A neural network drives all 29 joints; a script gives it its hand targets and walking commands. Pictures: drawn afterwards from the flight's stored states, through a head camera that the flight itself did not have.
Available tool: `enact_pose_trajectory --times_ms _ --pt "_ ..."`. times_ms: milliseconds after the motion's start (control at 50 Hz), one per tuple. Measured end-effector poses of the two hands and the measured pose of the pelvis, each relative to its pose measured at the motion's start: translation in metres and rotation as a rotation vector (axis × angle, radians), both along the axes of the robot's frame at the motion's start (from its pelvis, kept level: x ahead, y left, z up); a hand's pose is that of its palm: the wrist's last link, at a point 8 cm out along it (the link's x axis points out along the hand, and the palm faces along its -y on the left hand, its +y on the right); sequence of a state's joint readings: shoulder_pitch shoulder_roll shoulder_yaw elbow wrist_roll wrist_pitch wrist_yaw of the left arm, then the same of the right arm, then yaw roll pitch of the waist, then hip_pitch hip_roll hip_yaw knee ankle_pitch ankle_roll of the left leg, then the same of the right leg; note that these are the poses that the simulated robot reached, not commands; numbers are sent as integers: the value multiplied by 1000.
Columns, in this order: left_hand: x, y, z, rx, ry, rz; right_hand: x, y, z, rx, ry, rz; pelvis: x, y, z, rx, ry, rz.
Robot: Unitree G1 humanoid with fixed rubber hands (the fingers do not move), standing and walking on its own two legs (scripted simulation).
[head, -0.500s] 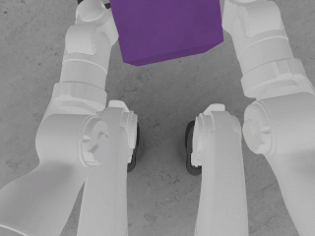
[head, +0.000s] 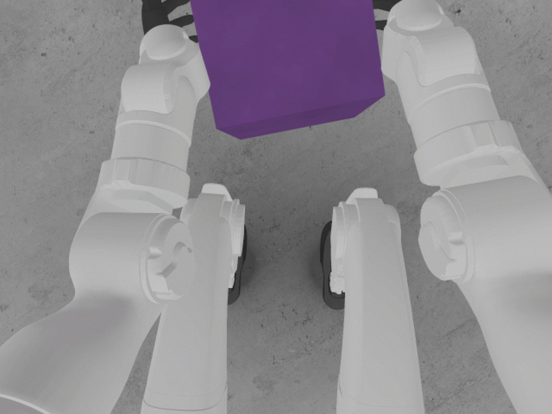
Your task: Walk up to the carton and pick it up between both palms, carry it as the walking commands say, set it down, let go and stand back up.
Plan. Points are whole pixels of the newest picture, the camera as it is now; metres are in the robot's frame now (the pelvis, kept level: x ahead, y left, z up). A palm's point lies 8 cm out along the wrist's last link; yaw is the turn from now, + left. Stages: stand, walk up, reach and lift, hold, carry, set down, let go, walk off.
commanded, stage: reach and lift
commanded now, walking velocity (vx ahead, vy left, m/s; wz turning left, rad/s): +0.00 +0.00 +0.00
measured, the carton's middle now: (282, 35) +0.56 +0.01 -0.15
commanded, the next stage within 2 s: none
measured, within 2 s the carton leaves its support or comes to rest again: neither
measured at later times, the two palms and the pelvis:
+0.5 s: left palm (139, 28) +0.50 +0.14 +0.00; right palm out of the picture +0.53 -0.12 +0.00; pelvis -0.01 +0.00 +0.05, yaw +0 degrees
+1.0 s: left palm (83, 11) +0.47 +0.14 +0.07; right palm out of the picture +0.50 -0.12 +0.07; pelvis -0.01 +0.00 +0.11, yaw +0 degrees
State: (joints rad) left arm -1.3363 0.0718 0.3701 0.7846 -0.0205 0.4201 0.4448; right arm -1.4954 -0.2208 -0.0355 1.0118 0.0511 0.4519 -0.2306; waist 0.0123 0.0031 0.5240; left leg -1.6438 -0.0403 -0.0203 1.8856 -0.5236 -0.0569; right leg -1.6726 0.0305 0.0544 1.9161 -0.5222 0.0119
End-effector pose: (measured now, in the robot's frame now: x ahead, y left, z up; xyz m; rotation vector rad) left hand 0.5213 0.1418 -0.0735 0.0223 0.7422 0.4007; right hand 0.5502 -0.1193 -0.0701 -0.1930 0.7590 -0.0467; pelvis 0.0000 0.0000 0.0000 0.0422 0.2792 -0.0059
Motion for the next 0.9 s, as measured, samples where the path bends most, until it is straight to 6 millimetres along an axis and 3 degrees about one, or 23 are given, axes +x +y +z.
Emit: enact_pose_trajectory --times_ms 680,900 --pt "-30 -1 93 8 1 3 -34 -1 89 -3 4 5 -8 -3 69 4 -105 -5" --pt "-39 3 135 13 -13 -9 -42 3 133 -8 -11 2 -6 -1 96 0 -161 -8"
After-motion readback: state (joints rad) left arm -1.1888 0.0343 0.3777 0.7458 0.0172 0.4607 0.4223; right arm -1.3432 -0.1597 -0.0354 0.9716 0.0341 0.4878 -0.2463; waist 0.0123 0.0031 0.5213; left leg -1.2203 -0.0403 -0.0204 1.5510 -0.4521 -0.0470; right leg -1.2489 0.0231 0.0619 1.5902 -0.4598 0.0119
